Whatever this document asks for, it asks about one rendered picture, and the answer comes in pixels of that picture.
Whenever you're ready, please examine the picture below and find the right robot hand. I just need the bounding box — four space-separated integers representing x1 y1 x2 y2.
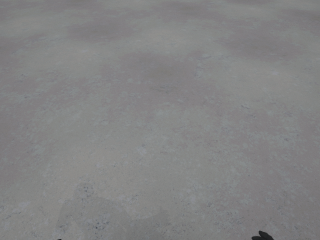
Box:
251 230 274 240

